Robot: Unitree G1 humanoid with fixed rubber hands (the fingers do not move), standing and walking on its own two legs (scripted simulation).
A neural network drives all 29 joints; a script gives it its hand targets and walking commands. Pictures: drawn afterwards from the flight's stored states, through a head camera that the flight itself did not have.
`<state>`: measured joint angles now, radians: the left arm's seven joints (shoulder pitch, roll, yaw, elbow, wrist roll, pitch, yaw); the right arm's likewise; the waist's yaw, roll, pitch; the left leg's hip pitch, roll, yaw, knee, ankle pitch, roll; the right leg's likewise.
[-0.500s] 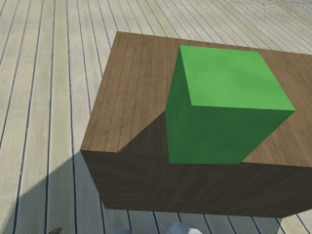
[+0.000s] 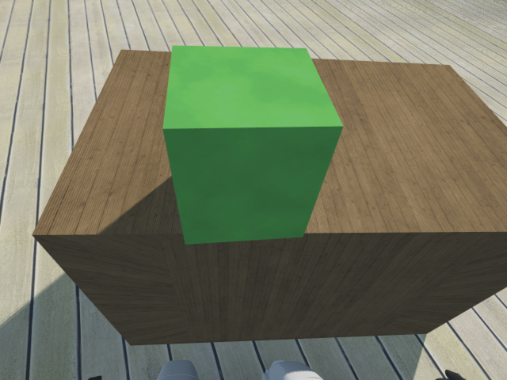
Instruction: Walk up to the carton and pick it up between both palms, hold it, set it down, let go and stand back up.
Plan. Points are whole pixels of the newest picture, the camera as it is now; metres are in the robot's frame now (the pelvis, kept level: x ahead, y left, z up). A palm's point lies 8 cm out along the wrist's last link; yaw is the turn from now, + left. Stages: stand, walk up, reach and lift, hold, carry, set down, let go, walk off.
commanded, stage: walk up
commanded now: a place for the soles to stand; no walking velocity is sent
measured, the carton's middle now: (243, 149) +0.45 +0.04 +0.12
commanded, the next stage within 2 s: none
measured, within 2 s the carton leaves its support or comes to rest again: neither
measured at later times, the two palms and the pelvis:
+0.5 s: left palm out of the picture +0.07 +0.29 -0.08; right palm out of the picture +0.05 -0.33 -0.11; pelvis -0.01 -0.02 +0.01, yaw +1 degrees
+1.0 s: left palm out of the picture +0.08 +0.28 -0.09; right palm out of the picture +0.08 -0.33 -0.07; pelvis +0.00 -0.01 +0.02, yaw +1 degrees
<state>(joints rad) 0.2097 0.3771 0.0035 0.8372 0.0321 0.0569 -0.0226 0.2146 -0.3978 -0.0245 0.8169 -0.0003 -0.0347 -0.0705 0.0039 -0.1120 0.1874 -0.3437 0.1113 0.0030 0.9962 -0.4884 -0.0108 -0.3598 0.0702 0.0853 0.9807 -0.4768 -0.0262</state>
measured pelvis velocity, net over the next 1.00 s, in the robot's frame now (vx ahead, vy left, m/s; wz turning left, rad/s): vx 0.00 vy -0.01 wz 0.01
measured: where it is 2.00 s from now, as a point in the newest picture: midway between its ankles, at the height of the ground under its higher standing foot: outside the picture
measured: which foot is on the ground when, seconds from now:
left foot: up 0.00-0.54, down 0.56-1.00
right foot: down 0.00-0.60, up 0.62-0.90, down 0.92-1.00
